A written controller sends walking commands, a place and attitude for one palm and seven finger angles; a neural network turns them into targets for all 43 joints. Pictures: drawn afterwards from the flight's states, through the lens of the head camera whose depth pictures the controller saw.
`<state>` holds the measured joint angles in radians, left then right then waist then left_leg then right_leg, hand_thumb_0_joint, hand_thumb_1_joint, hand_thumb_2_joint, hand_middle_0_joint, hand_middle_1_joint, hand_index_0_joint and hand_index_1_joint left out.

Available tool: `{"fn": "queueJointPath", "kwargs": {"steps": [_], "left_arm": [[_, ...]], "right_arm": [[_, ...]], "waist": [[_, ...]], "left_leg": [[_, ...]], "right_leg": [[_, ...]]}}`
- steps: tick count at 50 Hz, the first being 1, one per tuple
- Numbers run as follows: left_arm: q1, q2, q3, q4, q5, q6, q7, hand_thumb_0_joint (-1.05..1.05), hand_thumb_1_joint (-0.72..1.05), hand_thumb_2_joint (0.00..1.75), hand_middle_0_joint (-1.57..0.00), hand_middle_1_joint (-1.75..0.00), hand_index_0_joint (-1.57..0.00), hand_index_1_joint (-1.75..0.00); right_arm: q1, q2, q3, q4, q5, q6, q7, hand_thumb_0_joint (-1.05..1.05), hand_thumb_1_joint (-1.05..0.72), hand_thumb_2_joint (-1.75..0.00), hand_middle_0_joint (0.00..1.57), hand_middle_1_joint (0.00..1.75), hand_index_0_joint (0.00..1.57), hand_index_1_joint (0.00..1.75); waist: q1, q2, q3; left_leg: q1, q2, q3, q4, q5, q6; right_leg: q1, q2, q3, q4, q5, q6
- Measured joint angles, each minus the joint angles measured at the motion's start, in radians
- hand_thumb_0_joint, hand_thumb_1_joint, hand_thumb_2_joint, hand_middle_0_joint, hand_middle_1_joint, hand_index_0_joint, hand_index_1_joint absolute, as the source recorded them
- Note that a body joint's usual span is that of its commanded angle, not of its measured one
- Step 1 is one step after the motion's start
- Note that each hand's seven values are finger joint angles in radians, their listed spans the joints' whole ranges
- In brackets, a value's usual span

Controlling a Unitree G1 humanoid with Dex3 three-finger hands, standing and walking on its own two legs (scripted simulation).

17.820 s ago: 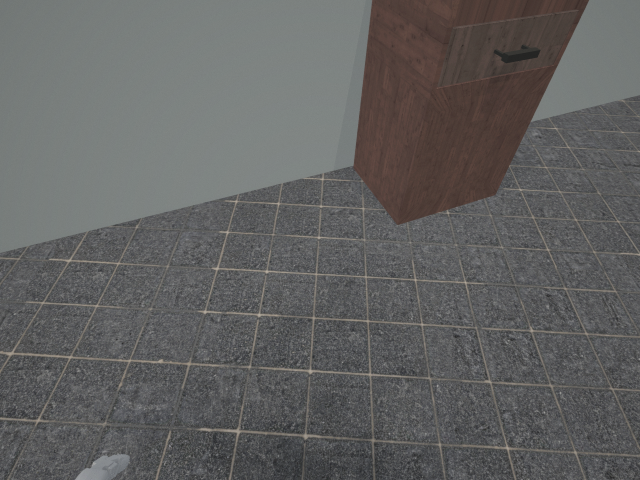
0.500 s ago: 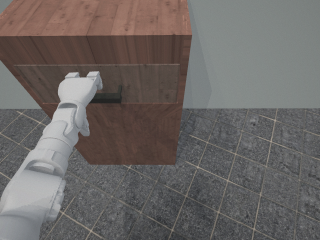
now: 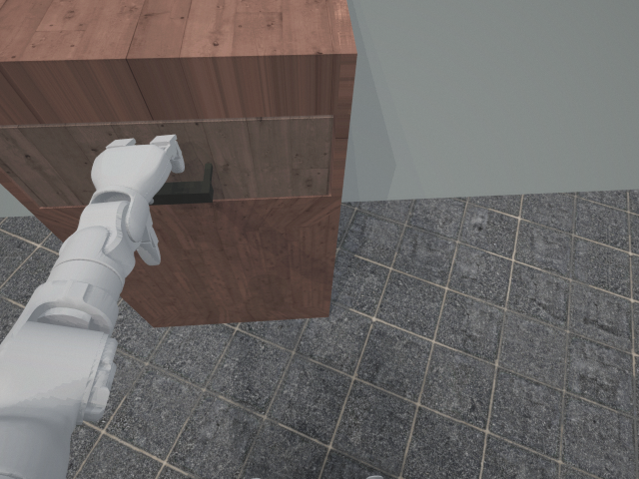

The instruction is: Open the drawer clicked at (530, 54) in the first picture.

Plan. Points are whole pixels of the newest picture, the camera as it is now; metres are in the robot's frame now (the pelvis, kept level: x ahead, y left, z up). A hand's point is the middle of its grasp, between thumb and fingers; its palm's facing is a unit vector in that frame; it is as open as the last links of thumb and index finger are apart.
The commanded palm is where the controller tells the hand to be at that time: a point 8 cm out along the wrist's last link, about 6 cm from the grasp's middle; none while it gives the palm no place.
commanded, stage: move the hooked fingers above the handle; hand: left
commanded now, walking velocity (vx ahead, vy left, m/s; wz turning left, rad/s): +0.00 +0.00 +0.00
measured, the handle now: (169, 182) +0.55 +0.20 -0.01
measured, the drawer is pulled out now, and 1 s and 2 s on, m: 0.00 0.00 0.00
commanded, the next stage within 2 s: none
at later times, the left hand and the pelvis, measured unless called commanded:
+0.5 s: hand (170, 187) +0.49 +0.17 +0.05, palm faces -0.06 -0.09 -0.99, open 13.8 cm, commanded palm +0.47 +0.20 +0.10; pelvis +0.00 +0.01 +0.00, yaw +0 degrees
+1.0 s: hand (175, 164) +0.51 +0.16 +0.07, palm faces +0.10 -0.07 -0.99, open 13.8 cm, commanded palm +0.48 +0.21 +0.10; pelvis -0.01 +0.00 -0.01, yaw +1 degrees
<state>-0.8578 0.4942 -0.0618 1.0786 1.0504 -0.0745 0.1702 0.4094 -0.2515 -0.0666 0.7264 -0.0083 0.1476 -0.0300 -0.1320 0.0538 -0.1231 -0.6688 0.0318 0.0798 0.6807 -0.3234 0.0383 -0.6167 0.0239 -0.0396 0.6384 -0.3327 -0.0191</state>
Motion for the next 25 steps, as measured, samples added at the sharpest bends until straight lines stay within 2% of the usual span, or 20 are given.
{"fn": "queueJointPath", "kwargs": {"steps": [3, 6, 9, 11, 14, 16, 18, 21, 23, 25], "left_arm": [[0.014, -0.009, -0.010, -0.054, 0.011, -0.070, 0.019, 0.00, -0.48, 0.30, -0.32, -1.20, -0.32, -1.20], [-0.002, -0.014, 0.007, -0.068, 0.037, -0.093, 0.083, 0.00, -0.49, 0.30, -0.32, -1.20, -0.32, -1.20], [-0.052, -0.018, 0.006, -0.025, 0.049, -0.032, 0.150, 0.00, -0.49, 0.30, -0.32, -1.20, -0.32, -1.20], [-0.084, -0.022, 0.007, 0.019, 0.048, 0.030, 0.169, 0.00, -0.49, 0.30, -0.32, -1.20, -0.32, -1.20], [-0.111, -0.027, -0.015, 0.079, 0.034, 0.118, 0.141, 0.00, -0.49, 0.30, -0.32, -1.20, -0.31, -1.20], [-0.110, -0.037, -0.040, 0.090, 0.015, 0.142, 0.093, 0.00, -0.48, 0.30, -0.32, -1.20, -0.31, -1.20], [-0.088, -0.048, -0.050, 0.065, -0.003, 0.124, 0.040, 0.00, -0.48, 0.30, -0.32, -1.20, -0.31, -1.20], [-0.039, -0.060, -0.051, -0.009, -0.014, 0.043, -0.011, 0.00, -0.48, 0.30, -0.32, -1.20, -0.32, -1.20], [-0.011, -0.066, -0.036, -0.057, -0.002, -0.021, -0.004, 0.00, -0.48, 0.30, -0.32, -1.20, -0.32, -1.20], [0.004, -0.066, -0.007, -0.084, 0.019, -0.065, 0.032, 0.00, -0.49, 0.30, -0.32, -1.20, -0.32, -1.20]], "right_arm": [[-0.006, 0.003, -0.002, 0.002, -0.006, -0.006, -0.004, 0.00, -0.90, -0.90, 0.21, 0.30, 0.20, 0.30], [-0.028, -0.003, -0.002, 0.000, -0.013, -0.012, 0.002, 0.00, -0.90, -0.90, 0.21, 0.30, 0.20, 0.30], [-0.054, -0.009, -0.003, -0.004, -0.017, -0.018, 0.016, 0.00, -0.90, -0.90, 0.21, 0.30, 0.20, 0.30], [-0.070, -0.011, -0.001, -0.006, -0.017, -0.016, 0.027, 0.00, -0.90, -0.90, 0.21, 0.30, 0.20, 0.30], [-0.082, -0.008, 0.002, -0.013, -0.008, -0.007, 0.035, 0.00, -0.91, -0.90, 0.21, 0.30, 0.20, 0.30], [-0.080, -0.002, 0.003, -0.016, -0.003, -0.002, 0.034, 0.00, -0.91, -0.90, 0.21, 0.30, 0.20, 0.30], [-0.072, 0.005, 0.005, -0.019, -0.002, 0.002, 0.030, 0.00, -0.91, -0.90, 0.21, 0.30, 0.20, 0.30], [-0.056, 0.012, 0.005, -0.025, -0.005, 0.004, 0.017, 0.00, -0.90, -0.90, 0.21, 0.30, 0.20, 0.30], [-0.048, 0.012, 0.005, -0.028, -0.009, 0.003, 0.010, 0.00, -0.90, -0.90, 0.21, 0.30, 0.20, 0.30], [-0.047, 0.010, 0.008, -0.029, -0.013, 0.004, 0.007, 0.00, -0.90, -0.90, 0.21, 0.30, 0.20, 0.30]], "waist": [[0.003, -0.008, -0.002], [0.001, -0.009, -0.010], [-0.002, -0.001, -0.015], [-0.001, 0.004, -0.018], [0.003, 0.010, -0.020], [0.006, 0.009, -0.017], [0.008, 0.006, -0.016], [0.008, -0.001, -0.015], [0.007, -0.003, -0.017], [0.005, -0.003, -0.018]], "left_leg": [[-0.006, -0.005, -0.011, 0.014, -0.007, 0.001], [-0.033, -0.008, -0.017, 0.041, -0.017, 0.002], [-0.063, -0.011, -0.020, 0.065, -0.024, 0.005], [-0.074, -0.012, -0.017, 0.070, -0.024, 0.007], [-0.070, -0.010, -0.011, 0.061, -0.021, 0.009], [-0.054, -0.010, -0.010, 0.048, -0.016, 0.010], [-0.034, -0.010, -0.010, 0.035, -0.013, 0.010], [-0.010, -0.011, -0.011, 0.026, -0.014, 0.009], [-0.004, -0.010, -0.011, 0.030, -0.018, 0.008], [-0.008, -0.009, -0.008, 0.040, -0.024, 0.008]], "right_leg": [[0.001, -0.004, -0.011, 0.009, -0.009, 0.001], [-0.023, -0.009, -0.017, 0.035, -0.021, 0.002], [-0.051, -0.013, -0.020, 0.060, -0.030, 0.004], [-0.064, -0.014, -0.018, 0.066, -0.029, 0.006], [-0.062, -0.012, -0.011, 0.056, -0.023, 0.009], [-0.045, -0.011, -0.010, 0.041, -0.017, 0.010], [-0.025, -0.011, -0.010, 0.026, -0.013, 0.010], [0.000, -0.011, -0.010, 0.016, -0.013, 0.010], [0.006, -0.010, -0.010, 0.020, -0.017, 0.009], [0.000, -0.010, -0.007, 0.032, -0.023, 0.008]]}}
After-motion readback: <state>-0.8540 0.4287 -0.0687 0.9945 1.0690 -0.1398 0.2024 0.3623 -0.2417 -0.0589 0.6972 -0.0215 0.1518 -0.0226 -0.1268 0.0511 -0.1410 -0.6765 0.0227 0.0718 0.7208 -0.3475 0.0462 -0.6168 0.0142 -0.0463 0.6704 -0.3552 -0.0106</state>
